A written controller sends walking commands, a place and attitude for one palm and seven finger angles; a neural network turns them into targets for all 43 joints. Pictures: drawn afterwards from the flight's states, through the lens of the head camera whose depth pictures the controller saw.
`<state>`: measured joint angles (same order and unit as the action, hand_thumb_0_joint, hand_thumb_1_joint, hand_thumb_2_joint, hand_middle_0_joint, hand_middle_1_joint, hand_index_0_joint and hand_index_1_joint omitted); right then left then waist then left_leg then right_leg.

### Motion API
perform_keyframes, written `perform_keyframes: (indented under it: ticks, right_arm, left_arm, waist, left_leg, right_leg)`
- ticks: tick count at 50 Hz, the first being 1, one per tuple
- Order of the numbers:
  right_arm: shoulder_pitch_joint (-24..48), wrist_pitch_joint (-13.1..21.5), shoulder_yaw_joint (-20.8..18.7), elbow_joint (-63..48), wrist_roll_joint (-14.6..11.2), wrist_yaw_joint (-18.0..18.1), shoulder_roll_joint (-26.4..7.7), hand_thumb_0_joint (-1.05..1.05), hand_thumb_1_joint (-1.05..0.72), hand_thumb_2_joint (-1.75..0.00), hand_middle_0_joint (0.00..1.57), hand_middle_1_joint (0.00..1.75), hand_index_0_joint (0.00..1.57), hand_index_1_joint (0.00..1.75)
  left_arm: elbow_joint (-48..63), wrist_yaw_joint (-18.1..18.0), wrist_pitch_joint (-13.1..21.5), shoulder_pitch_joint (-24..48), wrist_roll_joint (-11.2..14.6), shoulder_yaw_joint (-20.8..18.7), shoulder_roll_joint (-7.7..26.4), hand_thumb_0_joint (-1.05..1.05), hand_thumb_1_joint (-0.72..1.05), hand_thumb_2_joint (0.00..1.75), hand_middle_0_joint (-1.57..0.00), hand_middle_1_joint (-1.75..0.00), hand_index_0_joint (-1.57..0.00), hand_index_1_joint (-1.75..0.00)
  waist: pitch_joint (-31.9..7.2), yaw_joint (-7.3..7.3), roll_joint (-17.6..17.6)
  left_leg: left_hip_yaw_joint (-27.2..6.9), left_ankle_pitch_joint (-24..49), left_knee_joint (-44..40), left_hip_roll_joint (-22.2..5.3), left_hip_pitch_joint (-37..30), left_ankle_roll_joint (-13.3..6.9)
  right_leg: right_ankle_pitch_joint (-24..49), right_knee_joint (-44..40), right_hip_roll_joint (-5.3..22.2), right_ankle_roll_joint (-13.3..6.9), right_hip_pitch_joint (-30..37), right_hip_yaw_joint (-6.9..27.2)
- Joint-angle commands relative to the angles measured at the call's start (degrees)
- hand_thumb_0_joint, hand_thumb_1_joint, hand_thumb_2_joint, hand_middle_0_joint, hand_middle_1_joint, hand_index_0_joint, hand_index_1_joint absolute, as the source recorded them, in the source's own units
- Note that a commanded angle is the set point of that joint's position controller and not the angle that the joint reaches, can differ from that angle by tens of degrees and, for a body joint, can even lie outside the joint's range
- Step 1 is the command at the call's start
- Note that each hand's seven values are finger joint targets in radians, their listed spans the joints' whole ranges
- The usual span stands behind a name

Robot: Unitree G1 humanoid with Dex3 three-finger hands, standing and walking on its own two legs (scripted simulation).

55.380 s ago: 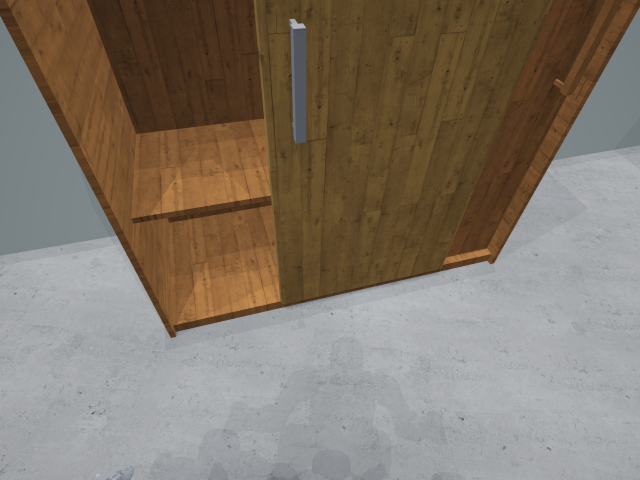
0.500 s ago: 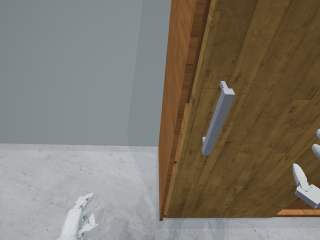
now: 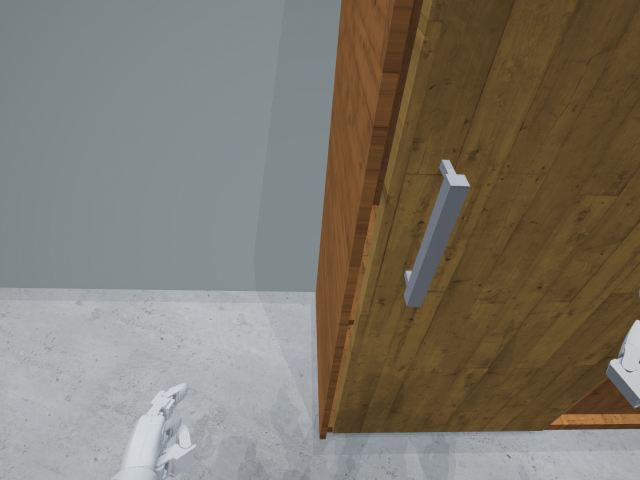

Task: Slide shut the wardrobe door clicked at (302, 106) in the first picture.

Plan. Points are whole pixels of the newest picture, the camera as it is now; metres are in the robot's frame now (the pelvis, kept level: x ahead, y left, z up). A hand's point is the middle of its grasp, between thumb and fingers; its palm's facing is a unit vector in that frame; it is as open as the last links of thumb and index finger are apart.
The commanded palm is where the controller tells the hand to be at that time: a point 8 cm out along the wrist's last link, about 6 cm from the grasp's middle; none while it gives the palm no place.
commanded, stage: step back with the hand held close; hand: right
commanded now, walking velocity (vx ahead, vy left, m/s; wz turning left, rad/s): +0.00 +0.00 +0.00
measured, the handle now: (428, 239) +0.41 -0.16 +0.11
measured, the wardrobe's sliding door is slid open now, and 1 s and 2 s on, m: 0.01 0.01 0.01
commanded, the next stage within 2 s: stop stepping back and stand still in 1.16 s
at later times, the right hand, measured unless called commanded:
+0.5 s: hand out of the picture +0.15 -0.29 +0.16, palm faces +0.38 +0.78 -0.49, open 7.4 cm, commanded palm +0.09 -0.33 +0.18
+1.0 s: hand out of the picture +0.07 -0.31 +0.16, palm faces +0.41 +0.80 -0.44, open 7.4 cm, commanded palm +0.01 -0.36 +0.18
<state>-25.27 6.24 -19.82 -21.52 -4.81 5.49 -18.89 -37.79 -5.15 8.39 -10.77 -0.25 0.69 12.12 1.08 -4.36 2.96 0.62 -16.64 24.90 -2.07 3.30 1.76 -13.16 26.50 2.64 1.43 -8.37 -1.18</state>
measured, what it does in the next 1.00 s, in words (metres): walks backwards: left foot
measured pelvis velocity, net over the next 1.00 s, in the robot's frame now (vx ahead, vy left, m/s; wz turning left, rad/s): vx -0.12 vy -0.06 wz -0.01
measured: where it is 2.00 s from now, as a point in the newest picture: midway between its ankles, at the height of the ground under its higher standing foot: outside the picture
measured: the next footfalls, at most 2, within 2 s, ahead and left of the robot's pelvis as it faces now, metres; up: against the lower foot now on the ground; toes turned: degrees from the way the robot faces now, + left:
left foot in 0.84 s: -0.07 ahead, +0.09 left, +0.00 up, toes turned -4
left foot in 1.32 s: -0.25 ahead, +0.07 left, +0.00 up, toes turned +3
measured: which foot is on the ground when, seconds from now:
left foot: down 0.00-0.70, up 0.72-0.82, down 0.84-1.00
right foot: down 0.00-1.00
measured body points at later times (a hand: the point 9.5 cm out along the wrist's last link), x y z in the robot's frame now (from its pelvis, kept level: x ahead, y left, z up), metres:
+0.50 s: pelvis -0.06 -0.03 -0.01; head -0.02 -0.05 +0.44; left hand +0.13 +0.19 -0.09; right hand +0.12 -0.33 +0.19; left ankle -0.03 +0.14 -0.74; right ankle +0.02 -0.14 -0.74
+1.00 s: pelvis -0.12 -0.06 -0.01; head -0.10 -0.08 +0.43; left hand +0.05 +0.18 -0.09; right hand +0.04 -0.35 +0.19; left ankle -0.11 +0.10 -0.74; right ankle -0.05 -0.13 -0.74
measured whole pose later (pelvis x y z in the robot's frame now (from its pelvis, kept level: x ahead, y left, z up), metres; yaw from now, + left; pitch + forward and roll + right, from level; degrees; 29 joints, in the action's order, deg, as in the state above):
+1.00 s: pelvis -0.12 -0.06 -0.01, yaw +0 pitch +1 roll +3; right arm -31.0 16.1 -24.3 -31.8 -2.9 7.3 -24.2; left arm -36.0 -4.1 5.9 -11.1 -0.3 -0.1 12.2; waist 1.4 -1.7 -0.2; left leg -3.2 -15.7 31.6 1.9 17.2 2.3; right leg -9.7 35.1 0.0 -1.3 -25.0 -0.9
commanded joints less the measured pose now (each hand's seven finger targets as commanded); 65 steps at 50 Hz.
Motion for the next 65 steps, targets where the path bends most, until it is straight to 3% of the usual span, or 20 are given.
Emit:
perform_keyframes:
  ticks: [1,2,5,14,20,25,30,35,37,41,43,44,45,47,50,52,55,62,64,65]
  right_arm:
    - [9.12,3.3,-6.6,-10.12,0.17,1.06,-11.44,0.0,-0.9,-0.9,0.2,0.3,0.2,0.3]
    - [19.46,6.27,-13.96,-16.89,1.13,1.7,-20.11,0.0,-0.9,-0.9,0.2,0.3,0.2,0.3]
    - [6.52,5.98,-7.65,-8.66,1.92,0.74,-12.26,0.0,-0.9,-0.9,0.2,0.3,0.2,0.3]
    - [-4.63,7.78,-13.03,-22.81,1.08,1.87,-15.88,0.0,-0.9,-0.9,0.2,0.3,0.2,0.3]
    - [-6.06,8.91,-14.13,-22.78,0.76,2.71,-15.22,0.0,-0.9,-0.9,0.2,0.3,0.2,0.3]
    - [-5.04,9.51,-12.96,-18.97,0.89,3.07,-14.19,0.0,-0.9,-0.9,0.2,0.3,0.2,0.3]
    - [-0.52,10.25,-10.92,-19.12,1.47,3.82,-14.41,0.0,-0.9,-0.9,0.2,0.3,0.2,0.3]
    - [0.45,11.57,-12.81,-21.23,2.38,4.29,-14.65,0.0,-0.9,-0.9,0.2,0.3,0.2,0.3]
    - [-0.05,12.67,-14.33,-21.62,2.76,4.09,-15.91,0.0,-0.9,-0.9,0.2,0.3,0.2,0.3]
    - [-6.51,13.28,-15.03,-21.76,1.96,3.27,-16.64,0.0,-0.9,-0.9,0.2,0.3,0.2,0.3]
    - [-4.95,13.66,-13.62,-21.59,1.17,3.38,-17.27,0.0,-0.9,-0.9,0.2,0.3,0.2,0.3]
    - [-3.68,14.01,-12.81,-19.78,1.24,3.79,-16.93,0.0,-0.9,-0.9,0.2,0.3,0.2,0.3]
    - [-2.99,13.41,-10.97,-18.55,1.4,3.58,-15.47,0.0,-0.9,-0.9,0.2,0.3,0.2,0.3]
    - [-1.31,12.31,-11.98,-18.45,1.64,3.56,-16.74,0.0,-0.9,-0.9,0.2,0.3,0.2,0.3]
    - [0.23,12.26,-11.63,-18.65,1.46,2.89,-16.39,0.0,-0.9,-0.9,0.2,0.3,0.2,0.3]
    - [-0.42,12.94,-13.15,-18.13,1.05,2.84,-17.34,0.0,-0.9,-0.9,0.2,0.3,0.2,0.3]
    - [0.16,13.22,-12.44,-22.78,1.06,3.02,-15.75,0.0,-0.9,-0.9,0.2,0.3,0.2,0.3]
    - [-5.8,11.55,-12.19,-22.76,-0.15,3.07,-15.12,0.0,-0.9,-0.9,0.2,0.3,0.2,0.3]
    - [-5.79,11.54,-12.74,-20.44,-0.34,2.82,-16.12,0.0,-0.9,-0.9,0.2,0.3,0.2,0.3]
    - [-6.46,11.31,-12.98,-19.3,-0.16,2.86,-17.14,0.0,-0.9,-0.9,0.2,0.3,0.2,0.3]
  left_arm:
    - [9.53,-0.97,2.9,8.51,0.02,-1.99,6.09,0.0,0.9,0.9,-0.2,-0.3,-0.2,-0.3]
    - [10.69,-0.17,1.77,8.51,-0.08,-1.8,7.12,0.0,0.9,0.9,-0.2,-0.3,-0.2,-0.3]
    - [9.71,0.49,-0.61,7.77,-0.45,-1.84,5.57,0.0,0.9,0.9,-0.2,-0.3,-0.2,-0.3]
    - [15.97,0.73,-3.96,6.73,0.11,-3.03,6.69,0.0,0.9,0.9,-0.2,-0.3,-0.2,-0.3]
    - [15.82,0.61,-2.31,5.29,0.24,-3.02,7.29,0.0,0.9,0.9,-0.2,-0.3,-0.2,-0.3]
    - [14.51,0.47,-1.26,3.97,0.57,-3.03,7.11,0.0,0.9,0.9,-0.2,-0.3,-0.2,-0.3]
    - [12.56,0.16,-0.51,3.65,0.14,-2.91,6.77,0.0,0.9,0.9,-0.2,-0.3,-0.2,-0.3]
    - [13.55,-0.87,1.35,5.07,0.26,-2.97,8.24,0.0,0.9,0.9,-0.2,-0.3,-0.2,-0.3]
    - [13.52,-0.79,1.61,4.31,-0.02,-3.65,8.16,0.0,0.9,0.9,-0.2,-0.3,-0.2,-0.3]
    - [13.86,0.39,2.18,3.56,-0.11,-3.62,6.81,0.0,0.9,0.9,-0.2,-0.3,-0.2,-0.3]
    - [11.97,0.89,1.61,3.71,-0.34,-2.9,5.43,0.0,0.9,0.9,-0.2,-0.3,-0.2,-0.3]
    - [10.8,1.06,1.57,2.76,-0.8,-2.44,5.09,0.0,0.9,0.9,-0.2,-0.3,-0.2,-0.3]
    - [10.54,0.89,1.35,2.59,-0.18,-3.22,5.17,0.0,0.9,0.9,-0.2,-0.3,-0.2,-0.3]
    - [11.21,0.24,0.87,3.7,-0.18,-3.28,5.53,0.0,0.9,0.9,-0.2,-0.3,-0.2,-0.3]
    - [11.62,-0.7,0.46,5.14,0.14,-3.5,7.99,0.0,0.9,0.9,-0.2,-0.3,-0.2,-0.3]
    - [11.48,-0.4,1.6,4.33,-1.1,-3.77,7.17,0.0,0.9,0.9,-0.2,-0.3,-0.2,-0.3]
    - [10.94,0.6,2.49,3.56,-1.67,-4.34,7.21,0.0,0.9,0.9,-0.2,-0.3,-0.2,-0.3]
    - [11.3,1.31,2.0,4.18,-1.5,-3.97,6.98,0.0,0.9,0.9,-0.2,-0.3,-0.2,-0.3]
    - [10.58,1.02,1.14,2.68,-1.51,-4.51,6.99,0.0,0.9,0.9,-0.2,-0.3,-0.2,-0.3]
    - [10.27,0.77,0.5,1.56,-1.07,-4.61,6.88,0.0,0.9,0.9,-0.2,-0.3,-0.2,-0.3]
  waist:
    - [-2.37,0.17,-1.44]
    - [2.97,2.24,-2.94]
    - [0.34,2.9,-10.04]
    - [-13.91,1.72,3.59]
    - [-10.09,2.26,7.93]
    - [-6.86,3.7,-1.05]
    - [-3.86,4.53,-6.08]
    - [-5.98,3.48,12.31]
    - [-7.12,3.26,11.3]
    - [-7.12,3.09,3.14]
    - [-5.72,3.82,-6.96]
    - [-6.74,4.19,-5.57]
    - [-9.75,3.92,-12.55]
    - [-10.67,4.24,-14.12]
    - [-9.95,3.42,2.9]
    - [-11.7,2.82,10.13]
    - [-11.2,3.2,8.34]
    - [-11.04,3.44,11.95]
    - [-12.31,3.76,8.52]
    - [-11.9,4.19,0.8]
  left_leg:
    - [1.77,9.95,-5.66,1.28,6.16,-1.71]
    - [-3.86,13.03,-10.21,-1.79,12.57,-1.9]
    - [-4.61,21.79,-8.5,-5.48,12.28,-2.74]
    - [1.56,20.0,5.01,0.45,5.52,-0.57]
    - [1.16,9.82,8.32,1.14,4.91,-0.85]
    - [-3.21,4.49,0.78,-1.99,11.01,-1.88]
    - [-6.18,-12.08,-6.63,-6.03,24.99,-4.55]
    - [1.25,-4.8,16.84,5.21,6.45,-0.2]
    - [0.17,-3.95,21.12,6.08,3.5,-0.57]
    - [-4.97,-1.66,0.35,1.71,8.86,-3.28]
    - [-18.93,2.86,-9.94,-10.83,22.67,-8.34]
    - [-18.46,19.36,-8.83,-14.3,21.51,-9.66]
    - [-16.32,30.0,-4.86,-12.91,14.98,-8.87]
    - [-11.8,38.88,0.33,-9.67,12.22,-6.49]
    - [-3.11,16.7,9.74,2.86,15.53,-0.37]
    - [-3.6,-11.79,22.7,5.96,17.8,-1.12]
    - [-5.27,-12.35,29.63,5.46,16.31,-1.56]
    - [3.1,-10.47,6.11,6.66,4.31,-3.25]
    - [2.6,-8.84,-6.07,4.75,3.74,-5.06]
    - [-1.96,-8.99,-12.31,-0.61,11.18,-7.45]
  right_leg:
    - [7.36,-3.58,-1.47,-2.63,4.6,-1.54]
    - [2.55,0.37,-0.98,-3.51,-0.82,-1.31]
    - [4.83,5.74,-1.43,-3.6,-1.47,-1.25]
    - [27.46,-0.42,4.2,-4.46,0.07,2.76]
    - [7.9,-4.11,6.51,-5.24,-11.86,4.78]
    - [-11.07,-0.1,2.74,-3.85,-14.75,2.96]
    - [-11.74,8.41,-0.49,-2.11,-8.17,1.52]
    - [-29.1,-16.19,10.53,-7.16,-25.1,17.44]
    - [-29.27,-16.62,12.34,-8.82,-27.28,18.81]
    - [-16.33,-0.91,3.35,-4.84,-20.11,7.3]
    - [-6.22,15.58,-1.6,-0.8,-10.14,1.04]
    - [-3.37,19.66,-1.34,-0.72,-8.95,0.89]
    - [-3.17,20.15,-1.87,-0.7,-11.43,1.99]
    - [4.07,12.56,-1.09,-1.14,-8.7,1.7]
    - [29.75,-3.89,7.01,-4.41,-2.05,8.32]
    - [27.98,-9.79,14.8,-8.53,-2.78,17.96]
    - [8.68,-12.99,16.0,-11.19,-7.64,17.96]
    - [-15.55,-19.77,10.84,-4.62,-13.62,11.24]
    - [-15.06,-13.58,7.05,-0.25,-9.62,6.73]
    - [-11.22,-0.35,1.41,1.66,-3.96,0.61]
